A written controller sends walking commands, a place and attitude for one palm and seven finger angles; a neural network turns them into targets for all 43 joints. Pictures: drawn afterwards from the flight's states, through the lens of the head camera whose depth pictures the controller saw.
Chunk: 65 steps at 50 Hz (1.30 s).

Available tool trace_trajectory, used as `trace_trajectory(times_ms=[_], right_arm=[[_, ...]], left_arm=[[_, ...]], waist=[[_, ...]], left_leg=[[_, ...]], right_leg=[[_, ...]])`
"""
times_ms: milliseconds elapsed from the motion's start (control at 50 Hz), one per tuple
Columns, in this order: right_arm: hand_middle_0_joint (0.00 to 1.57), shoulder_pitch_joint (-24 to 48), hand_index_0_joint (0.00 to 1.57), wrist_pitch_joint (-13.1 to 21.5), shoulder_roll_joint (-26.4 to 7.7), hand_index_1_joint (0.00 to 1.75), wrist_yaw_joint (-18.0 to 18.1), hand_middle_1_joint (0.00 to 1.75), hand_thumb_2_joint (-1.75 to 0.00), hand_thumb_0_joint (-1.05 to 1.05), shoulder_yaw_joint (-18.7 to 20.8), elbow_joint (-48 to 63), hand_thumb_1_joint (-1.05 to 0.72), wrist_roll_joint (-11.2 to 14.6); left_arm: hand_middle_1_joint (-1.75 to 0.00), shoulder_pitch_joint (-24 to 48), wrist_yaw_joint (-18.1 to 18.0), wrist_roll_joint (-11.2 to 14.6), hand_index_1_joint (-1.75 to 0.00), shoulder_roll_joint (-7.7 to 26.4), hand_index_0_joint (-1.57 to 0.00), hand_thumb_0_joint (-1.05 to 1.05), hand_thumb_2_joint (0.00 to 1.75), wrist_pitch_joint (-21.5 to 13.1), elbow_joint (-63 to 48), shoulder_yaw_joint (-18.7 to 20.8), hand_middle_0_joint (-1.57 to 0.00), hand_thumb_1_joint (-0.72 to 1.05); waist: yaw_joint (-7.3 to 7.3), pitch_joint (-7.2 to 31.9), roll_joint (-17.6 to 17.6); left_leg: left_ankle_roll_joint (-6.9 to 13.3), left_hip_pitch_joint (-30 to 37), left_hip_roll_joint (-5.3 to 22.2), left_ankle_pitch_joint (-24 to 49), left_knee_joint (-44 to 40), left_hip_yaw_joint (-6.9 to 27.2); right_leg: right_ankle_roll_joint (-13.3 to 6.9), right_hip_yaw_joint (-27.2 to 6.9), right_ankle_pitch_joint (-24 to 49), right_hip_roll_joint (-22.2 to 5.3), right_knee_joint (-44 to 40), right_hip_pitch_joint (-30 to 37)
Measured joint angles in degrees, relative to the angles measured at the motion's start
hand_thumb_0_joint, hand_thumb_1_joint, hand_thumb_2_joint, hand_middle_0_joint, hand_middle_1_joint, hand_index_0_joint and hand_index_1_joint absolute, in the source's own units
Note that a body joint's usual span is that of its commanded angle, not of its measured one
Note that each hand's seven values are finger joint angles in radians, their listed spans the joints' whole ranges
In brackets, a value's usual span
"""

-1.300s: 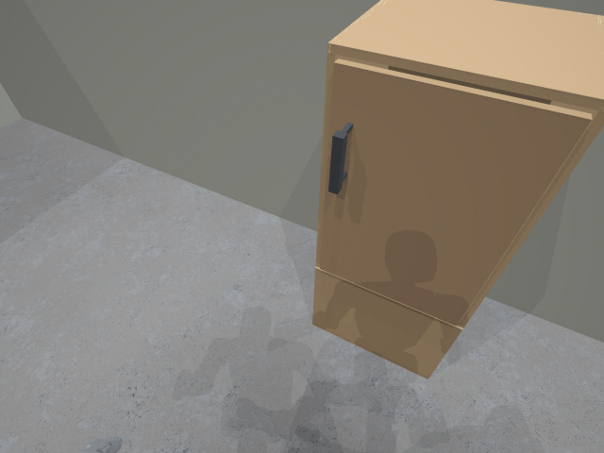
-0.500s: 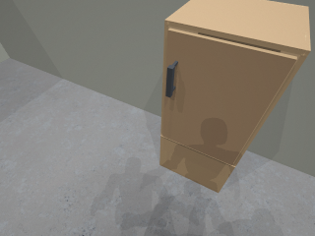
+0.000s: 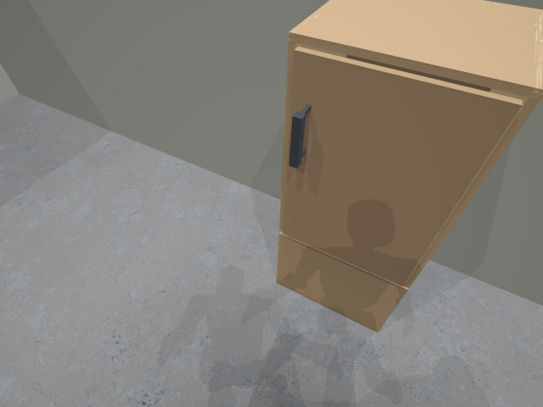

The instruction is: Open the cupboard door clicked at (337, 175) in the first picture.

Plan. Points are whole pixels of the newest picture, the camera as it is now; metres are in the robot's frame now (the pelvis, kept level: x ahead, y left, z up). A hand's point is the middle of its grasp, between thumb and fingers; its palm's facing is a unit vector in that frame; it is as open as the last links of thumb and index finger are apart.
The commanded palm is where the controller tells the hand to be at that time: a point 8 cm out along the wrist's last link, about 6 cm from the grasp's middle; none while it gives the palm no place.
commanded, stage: look at it before walking up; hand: left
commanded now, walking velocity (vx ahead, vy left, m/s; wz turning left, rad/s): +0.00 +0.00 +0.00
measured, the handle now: (300, 136) +0.64 -0.02 +0.03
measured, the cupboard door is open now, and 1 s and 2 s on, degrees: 0 0 0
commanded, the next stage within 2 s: shuffle to correct the standing spot in 0.14 s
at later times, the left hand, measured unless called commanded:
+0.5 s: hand out of the picture +0.07 +0.23 -0.17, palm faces -0.04 -0.96 -0.27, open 7.4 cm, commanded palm none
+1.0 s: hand (211, 331) +0.29 +0.14 -0.18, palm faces -0.30 -0.92 -0.25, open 7.4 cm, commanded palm none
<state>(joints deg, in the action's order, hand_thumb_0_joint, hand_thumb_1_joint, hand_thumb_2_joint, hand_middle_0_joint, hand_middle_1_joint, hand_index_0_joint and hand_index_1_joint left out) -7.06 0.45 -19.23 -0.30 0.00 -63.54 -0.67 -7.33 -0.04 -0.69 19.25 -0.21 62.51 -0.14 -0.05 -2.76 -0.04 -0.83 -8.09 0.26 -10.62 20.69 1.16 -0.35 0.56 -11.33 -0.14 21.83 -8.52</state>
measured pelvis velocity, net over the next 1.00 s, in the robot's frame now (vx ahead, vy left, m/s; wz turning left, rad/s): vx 0.12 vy -0.01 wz -0.31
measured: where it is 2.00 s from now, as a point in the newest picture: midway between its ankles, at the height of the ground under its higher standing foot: outside the picture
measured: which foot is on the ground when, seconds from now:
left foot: down 0.00-0.92, up 0.94-1.00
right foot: down 0.00-0.58, up 0.60-0.90, down 0.92-1.00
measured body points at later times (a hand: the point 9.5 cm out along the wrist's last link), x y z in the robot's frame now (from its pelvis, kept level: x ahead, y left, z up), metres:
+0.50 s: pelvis +0.03 +0.01 -0.01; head +0.03 +0.01 +0.44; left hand +0.08 +0.28 -0.15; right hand +0.07 -0.27 -0.15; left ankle +0.01 +0.13 -0.75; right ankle +0.01 -0.11 -0.75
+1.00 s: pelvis +0.12 -0.01 -0.03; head +0.16 -0.03 +0.42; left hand +0.30 +0.19 -0.16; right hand +0.00 -0.22 -0.19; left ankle +0.05 +0.13 -0.67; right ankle +0.17 -0.11 -0.75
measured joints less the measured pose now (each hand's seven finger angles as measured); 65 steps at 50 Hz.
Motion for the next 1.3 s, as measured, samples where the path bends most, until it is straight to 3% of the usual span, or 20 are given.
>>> trace_trajectory(times_ms=[320, 500, 580, 640, 720, 760, 820, 900, 920, 980, 1040, 1160, 1300], right_arm=[[0.21, 0.4, 0.2, -0.17, 0.23, 0.29, 0.23, 0.3, -0.9, 0.0, -0.01, -0.09, -0.91, -0.06], [0.2, -4.72, 0.2, -0.86, 2.81, 0.29, 0.35, 0.3, -0.9, 0.0, 0.53, 2.56, -0.91, -0.68], [0.2, -7.93, 0.2, -0.13, 4.84, 0.29, 0.59, 0.3, -0.9, 0.0, 0.7, 3.07, -0.91, -0.52], [0.2, -10.48, 0.2, 1.12, 6.05, 0.29, 1.08, 0.3, -0.9, 0.0, 0.8, 3.85, -0.91, -0.69], [0.2, -14.04, 0.2, 1.38, 7.82, 0.29, 1.76, 0.3, -0.9, 0.0, 0.53, 3.4, -0.91, -0.93], [0.2, -15.32, 0.2, 1.12, 8.65, 0.29, 1.91, 0.3, -0.9, 0.0, 0.45, 2.53, -0.91, -1.02], [0.2, -16.34, 0.2, 0.73, 9.38, 0.29, 1.98, 0.3, -0.9, 0.0, 0.54, 1.21, -0.91, -1.03], [0.21, -17.26, 0.2, 0.17, 9.67, 0.29, 1.73, 0.3, -0.9, 0.0, 1.0, 0.2, -0.91, -0.35], [0.21, -17.54, 0.2, -0.11, 9.9, 0.29, 1.52, 0.3, -0.9, 0.0, 1.11, 0.12, -0.91, -0.03], [0.21, -13.97, 0.2, -1.76, 9.52, 0.29, 1.74, 0.3, -0.9, 0.0, 1.93, 0.64, -0.91, 0.58], [0.2, -9.33, 0.2, -2.57, 9.16, 0.29, 2.04, 0.3, -0.9, 0.01, 2.66, 2.78, -0.91, 0.17], [0.2, -1.69, 0.2, -2.62, 8.32, 0.29, 1.72, 0.3, -0.9, 0.0, 3.19, 7.79, -0.91, -0.67], [0.2, 1.24, 0.2, -2.7, 7.85, 0.29, 1.46, 0.3, -0.9, 0.0, 3.42, 9.78, -0.91, -0.48]], left_arm=[[-0.3, -0.41, -0.22, 0.03, -0.29, -0.23, -0.2, 0.0, 0.9, 0.03, 0.33, 0.1, -0.21, 0.9], [-0.3, -6.35, 0.39, -0.36, -0.29, -4.24, -0.2, 0.0, 0.9, 1.98, -1.74, 1.26, -0.21, 0.9], [-0.3, -9.24, 0.39, -0.28, -0.29, -5.53, -0.2, 0.0, 0.9, 2.27, -2.47, 2.1, -0.21, 0.9], [-0.3, -9.85, 0.34, -0.6, -0.29, -6.42, -0.2, 0.0, 0.9, 3.07, -2.31, 2.32, -0.21, 0.9], [-0.3, -7.9, 0.81, -0.73, -0.29, -6.9, -0.2, 0.0, 0.9, 3.13, -3.32, 2.93, -0.21, 0.91], [-0.3, -6.07, 1.11, -0.69, -0.29, -6.95, -0.2, 0.0, 0.9, 3.14, -4.35, 3.23, -0.2, 0.91], [-0.3, -3.01, 1.35, -0.59, -0.29, -7.29, -0.2, 0.0, 0.9, 3.01, -6.13, 3.34, -0.2, 0.91], [-0.3, -0.39, 1.25, -0.74, -0.29, -7.52, -0.2, 0.0, 0.9, 1.46, -8.47, 3.19, -0.2, 0.91], [-0.3, -0.16, 1.08, -0.89, -0.29, -7.2, -0.2, 0.0, 0.9, 0.59, -8.96, 3.16, -0.2, 0.91], [-0.3, 0.99, -0.3, -0.24, -0.29, -7.58, -0.2, 0.0, 0.9, -0.43, -9.25, 3.04, -0.2, 0.91], [-0.3, 1.1, -1.39, -0.27, -0.29, -7.97, -0.2, 0.0, 0.9, 0.65, -8.97, 2.69, -0.2, 0.91], [-0.3, 0.41, -1.46, -0.95, -0.29, -8.74, -0.2, 0.0, 0.9, 1.86, -8.59, 2.48, -0.21, 0.91], [-0.3, -1.28, -0.99, -1.49, -0.3, -8.11, -0.2, 0.0, 0.9, 2.67, -9.53, 3.26, -0.21, 0.9]], waist=[[-0.43, 0.33, -0.22], [-1.16, 2.54, -1.16], [-1.26, 2.21, 1.14], [-0.69, 1.13, 1.45], [0.45, -1.14, 1.22], [0.67, -2.31, 1.21], [0.97, -4.15, 0.68], [1.31, -5.38, -0.45], [1.26, -5.08, -0.08], [1.5, -6.05, -0.87], [1.38, -5.52, -0.71], [0.54, -3.65, -0.19], [-1.55, -2.42, 1.24]], left_leg=[[-0.19, 0.97, 0.32, -0.63, -0.31, -0.36], [0.15, -1.36, 2.02, -7.55, 7.97, -3.62], [1.45, -0.37, 0.88, -9.34, 8.22, -6.47], [2.19, 1.61, 1.01, -10.25, 7.05, -9.0], [2.2, 5.43, 1.47, -10.06, 3.55, -11.33], [1.83, 7.06, 1.69, -10.19, 2.21, -12.47], [1.04, 8.93, 2.32, -11.46, 2.0, -14.28], [-0.37, 8.9, 4.51, -16.68, 9.18, -16.07], [-0.58, 6.56, 5.24, -18.13, 15.43, -15.91], [-0.89, -4.26, 4.78, -20.69, 39.5, -8.11], [-1.14, -12.74, 4.08, -17.69, 48.37, -4.71], [-2.07, -20.61, 4.0, -12.24, 42.96, -1.86], [-2.28, -17.09, 2.28, -13.18, 31.94, -1.61]], right_leg=[[-0.14, -0.34, -0.45, 0.31, -0.39, 0.83], [-0.05, -3.55, -4.2, 2.0, 4.55, -1.34], [0.03, -6.3, -6.91, 1.14, 8.31, -2.93], [-0.6, -3.57, -14.41, 0.76, 23.11, -8.83], [-0.22, 1.28, -14.64, -0.84, 36.5, -16.53], [0.03, 3.02, -12.62, -1.68, 35.82, -18.8], [-0.32, 5.04, -9.07, -2.2, 28.15, -19.49], [-1.67, 6.72, -1.21, -0.89, 15.83, -15.34], [-3.2, 6.57, 0.99, -0.85, 13.97, -14.11], [-4.72, 6.45, -2.35, 0.41, 16.7, -13.92], [-4.08, 5.17, -1.29, 1.02, 13.54, -12.44], [-3.1, 1.96, 2.16, 0.66, 8.99, -12.58], [-0.67, -1.03, 3.62, -0.48, 9.18, -14.85]])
